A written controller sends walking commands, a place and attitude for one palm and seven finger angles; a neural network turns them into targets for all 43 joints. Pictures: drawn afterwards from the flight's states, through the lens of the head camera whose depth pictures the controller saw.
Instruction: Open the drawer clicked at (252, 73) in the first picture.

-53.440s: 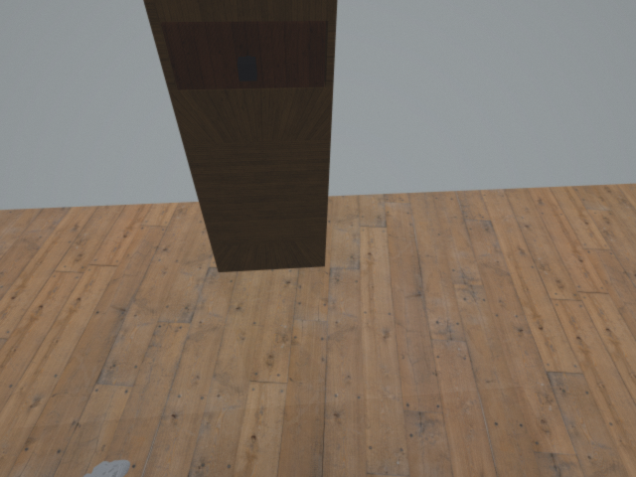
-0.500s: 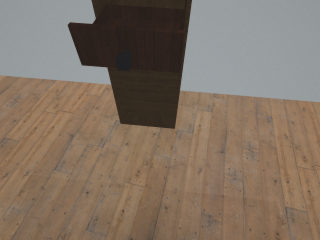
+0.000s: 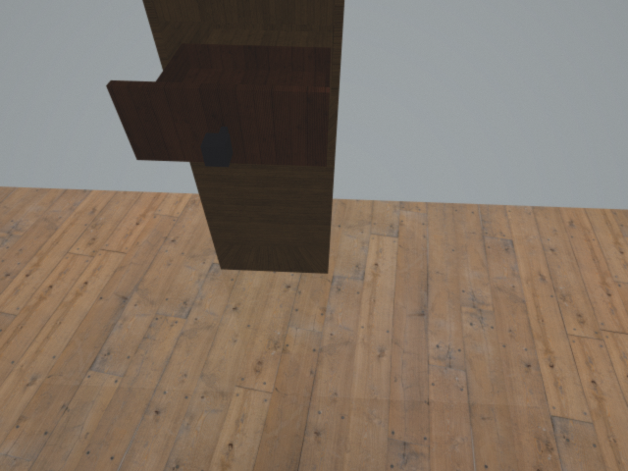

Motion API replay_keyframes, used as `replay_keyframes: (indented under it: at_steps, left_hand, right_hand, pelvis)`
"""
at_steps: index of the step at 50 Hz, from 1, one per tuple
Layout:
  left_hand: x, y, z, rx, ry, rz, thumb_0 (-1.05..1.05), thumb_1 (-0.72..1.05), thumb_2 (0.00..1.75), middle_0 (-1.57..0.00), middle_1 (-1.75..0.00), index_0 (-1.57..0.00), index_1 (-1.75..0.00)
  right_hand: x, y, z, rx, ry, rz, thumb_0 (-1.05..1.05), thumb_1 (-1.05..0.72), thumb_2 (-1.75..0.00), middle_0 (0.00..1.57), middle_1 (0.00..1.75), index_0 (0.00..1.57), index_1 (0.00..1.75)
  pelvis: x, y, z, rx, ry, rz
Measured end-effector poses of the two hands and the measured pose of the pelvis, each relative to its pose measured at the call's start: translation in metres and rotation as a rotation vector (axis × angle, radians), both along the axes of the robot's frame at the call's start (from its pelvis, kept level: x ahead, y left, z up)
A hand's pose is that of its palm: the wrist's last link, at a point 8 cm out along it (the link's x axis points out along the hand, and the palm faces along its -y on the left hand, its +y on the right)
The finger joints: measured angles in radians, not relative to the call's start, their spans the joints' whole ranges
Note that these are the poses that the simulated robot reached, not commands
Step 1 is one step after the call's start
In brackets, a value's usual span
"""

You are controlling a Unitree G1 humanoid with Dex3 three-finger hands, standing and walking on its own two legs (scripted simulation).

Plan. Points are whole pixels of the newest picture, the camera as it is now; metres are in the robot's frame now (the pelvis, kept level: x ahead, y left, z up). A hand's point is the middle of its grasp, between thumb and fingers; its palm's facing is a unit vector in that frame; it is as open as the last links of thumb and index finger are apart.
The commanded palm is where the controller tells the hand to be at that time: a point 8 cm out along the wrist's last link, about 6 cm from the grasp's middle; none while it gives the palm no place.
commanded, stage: let the arm hang, fingers relaxed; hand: left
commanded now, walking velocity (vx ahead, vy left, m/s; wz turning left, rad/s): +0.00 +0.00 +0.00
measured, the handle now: (219, 142) +0.63 +0.20 +0.08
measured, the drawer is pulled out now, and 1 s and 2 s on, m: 0.30 0.30 0.30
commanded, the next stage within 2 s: look to check the result in 0.02 s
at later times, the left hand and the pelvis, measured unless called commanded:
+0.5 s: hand out of the picture +0.00 +0.17 -0.17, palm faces +0.02 -0.98 -0.21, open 7.4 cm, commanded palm none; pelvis +0.01 -0.01 +0.00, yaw +0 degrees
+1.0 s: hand out of the picture +0.04 +0.18 -0.17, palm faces +0.00 -0.97 -0.23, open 7.4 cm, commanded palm none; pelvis +0.02 -0.01 +0.00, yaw +0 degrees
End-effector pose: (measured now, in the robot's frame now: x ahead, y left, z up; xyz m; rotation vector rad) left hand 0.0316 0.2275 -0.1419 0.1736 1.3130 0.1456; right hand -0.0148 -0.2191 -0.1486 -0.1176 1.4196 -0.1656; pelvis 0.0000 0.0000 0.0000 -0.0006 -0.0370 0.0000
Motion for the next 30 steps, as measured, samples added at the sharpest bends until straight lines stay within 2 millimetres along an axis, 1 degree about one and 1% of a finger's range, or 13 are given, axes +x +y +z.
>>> replay_keyframes:
  at_steps: [4,8,18,24,30]
  left_hand:
    - [-0.004,-0.001,0.000,0.000,0.025,0.006,0.00,0.93,0.89,-0.20,-0.30,-0.20,-0.30]
    - [-0.012,-0.001,0.001,0.003,0.057,0.017,0.00,0.92,0.89,-0.20,-0.30,-0.20,-0.30]
    - [-0.031,-0.004,0.002,0.009,0.113,0.038,0.00,0.91,0.89,-0.20,-0.30,-0.20,-0.30]
    - [-0.032,-0.007,0.001,0.002,0.121,0.038,0.00,0.91,0.89,-0.20,-0.30,-0.20,-0.30]
    - [-0.026,-0.009,0.000,-0.003,0.107,0.035,0.00,0.91,0.89,-0.20,-0.30,-0.20,-0.30]
  right_hand:
    - [-0.004,0.002,-0.001,0.008,0.027,-0.003,0.00,-0.91,-0.90,0.20,0.29,0.20,0.30]
    - [-0.004,0.005,-0.002,0.016,0.038,-0.004,0.00,-0.91,-0.90,0.20,0.29,0.20,0.30]
    - [0.011,0.004,-0.003,0.024,0.019,0.005,0.00,-0.91,-0.90,0.20,0.29,0.20,0.30]
    - [0.022,-0.001,-0.002,0.014,0.000,0.010,0.00,-0.91,-0.90,0.20,0.29,0.20,0.30]
    - [0.029,-0.007,0.000,-0.002,-0.013,0.012,0.00,-0.91,-0.90,0.20,0.29,0.20,0.30]
  pelvis:
    - [0.003,-0.001,0.000,0.000,0.002,0.001]
    - [0.005,-0.001,0.001,0.000,0.002,0.002]
    - [0.009,-0.004,0.001,0.001,0.001,0.000]
    - [0.011,-0.005,0.001,0.001,0.002,-0.003]
    - [0.014,-0.006,0.001,0.001,0.002,-0.004]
